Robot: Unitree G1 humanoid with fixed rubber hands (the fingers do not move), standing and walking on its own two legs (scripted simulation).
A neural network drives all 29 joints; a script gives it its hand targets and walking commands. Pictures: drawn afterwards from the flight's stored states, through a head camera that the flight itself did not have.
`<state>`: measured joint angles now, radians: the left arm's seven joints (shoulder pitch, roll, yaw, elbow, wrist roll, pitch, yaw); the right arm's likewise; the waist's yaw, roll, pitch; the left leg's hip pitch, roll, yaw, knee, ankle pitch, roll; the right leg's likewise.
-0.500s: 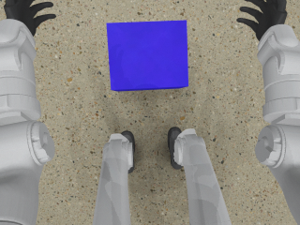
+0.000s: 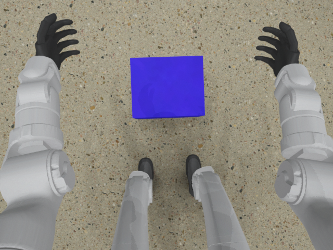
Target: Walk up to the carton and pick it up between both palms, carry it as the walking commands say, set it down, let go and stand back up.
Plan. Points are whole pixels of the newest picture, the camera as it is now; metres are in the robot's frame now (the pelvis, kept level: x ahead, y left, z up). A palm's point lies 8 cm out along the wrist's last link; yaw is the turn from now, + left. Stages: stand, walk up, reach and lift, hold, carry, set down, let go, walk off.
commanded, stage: let go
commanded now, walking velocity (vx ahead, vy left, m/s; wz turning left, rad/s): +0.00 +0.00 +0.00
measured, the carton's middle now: (167, 90) +0.51 -0.01 -0.58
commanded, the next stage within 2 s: stand in 1.20 s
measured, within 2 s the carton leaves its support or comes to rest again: neither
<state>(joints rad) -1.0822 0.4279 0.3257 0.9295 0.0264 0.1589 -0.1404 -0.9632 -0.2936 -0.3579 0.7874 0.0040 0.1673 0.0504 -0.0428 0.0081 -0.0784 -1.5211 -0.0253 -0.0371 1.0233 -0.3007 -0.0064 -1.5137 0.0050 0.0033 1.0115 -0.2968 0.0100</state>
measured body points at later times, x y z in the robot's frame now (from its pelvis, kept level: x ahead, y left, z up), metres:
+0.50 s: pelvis +0.06 +0.00 +0.08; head +0.20 +0.00 +0.51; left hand +0.34 +0.24 -0.01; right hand +0.33 -0.25 -0.01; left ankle +0.06 +0.12 -0.63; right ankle +0.06 -0.12 -0.63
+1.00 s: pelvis +0.07 +0.00 +0.11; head +0.08 +0.00 +0.56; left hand +0.24 +0.23 +0.04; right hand +0.24 -0.23 +0.04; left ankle +0.06 +0.12 -0.63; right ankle +0.06 -0.12 -0.63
